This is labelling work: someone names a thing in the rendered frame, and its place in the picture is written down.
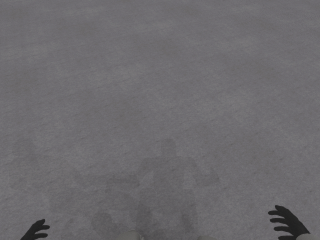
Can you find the right robot hand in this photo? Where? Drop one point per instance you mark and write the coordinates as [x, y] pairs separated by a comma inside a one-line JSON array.
[[295, 227]]

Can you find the left robot hand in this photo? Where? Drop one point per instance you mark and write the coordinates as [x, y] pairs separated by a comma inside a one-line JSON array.
[[30, 234]]

